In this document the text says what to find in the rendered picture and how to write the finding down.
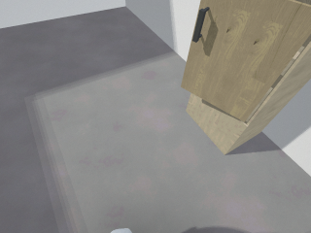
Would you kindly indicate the cupboard door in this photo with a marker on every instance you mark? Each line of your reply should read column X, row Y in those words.
column 244, row 48

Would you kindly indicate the handle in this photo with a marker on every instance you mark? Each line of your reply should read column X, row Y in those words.
column 199, row 23

